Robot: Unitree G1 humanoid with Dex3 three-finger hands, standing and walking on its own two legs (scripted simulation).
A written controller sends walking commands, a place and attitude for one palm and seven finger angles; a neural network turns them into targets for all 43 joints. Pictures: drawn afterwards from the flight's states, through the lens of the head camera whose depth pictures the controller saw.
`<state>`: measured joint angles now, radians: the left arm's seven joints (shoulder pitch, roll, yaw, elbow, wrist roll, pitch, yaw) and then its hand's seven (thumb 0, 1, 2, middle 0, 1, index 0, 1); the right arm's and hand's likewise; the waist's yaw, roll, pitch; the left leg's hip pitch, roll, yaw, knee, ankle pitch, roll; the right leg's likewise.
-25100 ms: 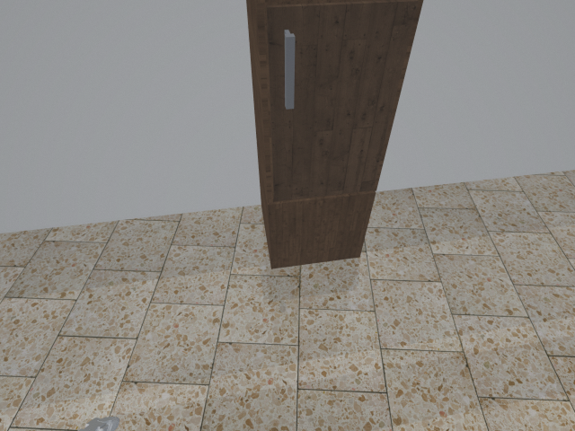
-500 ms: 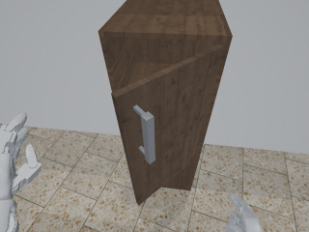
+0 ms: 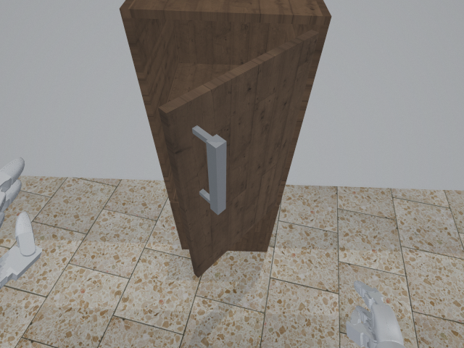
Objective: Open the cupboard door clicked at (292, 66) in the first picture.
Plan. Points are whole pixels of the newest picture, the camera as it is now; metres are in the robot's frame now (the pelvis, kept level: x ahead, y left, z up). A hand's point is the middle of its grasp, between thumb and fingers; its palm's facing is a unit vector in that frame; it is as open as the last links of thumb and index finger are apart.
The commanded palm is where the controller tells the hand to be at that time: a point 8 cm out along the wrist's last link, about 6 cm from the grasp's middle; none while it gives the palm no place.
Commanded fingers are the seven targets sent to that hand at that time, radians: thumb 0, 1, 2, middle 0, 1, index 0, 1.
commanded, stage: step back with the hand held close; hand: left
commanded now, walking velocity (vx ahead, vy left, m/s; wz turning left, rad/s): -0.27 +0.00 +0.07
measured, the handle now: (209, 173) +0.37 +0.07 +0.11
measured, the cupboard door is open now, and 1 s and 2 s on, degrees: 47 47 47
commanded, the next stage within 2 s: stop stepping back and stand still in 0.62 s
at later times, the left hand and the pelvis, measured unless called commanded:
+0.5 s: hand out of the picture +0.06 +0.30 +0.16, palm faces +0.54 -0.73 -0.43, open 7.4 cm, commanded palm -0.01 +0.34 +0.18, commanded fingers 0.00 0.90 0.90 -0.20 -0.30 -0.20 -0.30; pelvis -0.11 +0.02 -0.03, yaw +6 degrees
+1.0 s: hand out of the picture -0.04 +0.26 +0.17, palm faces +0.37 -0.79 -0.49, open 7.4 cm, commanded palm -0.07 +0.30 +0.18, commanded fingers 0.00 0.90 0.90 -0.20 -0.30 -0.20 -0.30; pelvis -0.23 +0.01 -0.02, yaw -4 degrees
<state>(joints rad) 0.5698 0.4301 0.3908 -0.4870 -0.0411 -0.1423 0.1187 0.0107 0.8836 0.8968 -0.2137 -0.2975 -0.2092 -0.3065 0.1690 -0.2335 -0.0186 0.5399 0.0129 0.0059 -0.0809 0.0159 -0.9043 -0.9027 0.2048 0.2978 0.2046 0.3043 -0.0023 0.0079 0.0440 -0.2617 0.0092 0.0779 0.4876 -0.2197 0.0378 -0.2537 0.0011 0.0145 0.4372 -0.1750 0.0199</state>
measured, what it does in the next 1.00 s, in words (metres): walks backwards: right foot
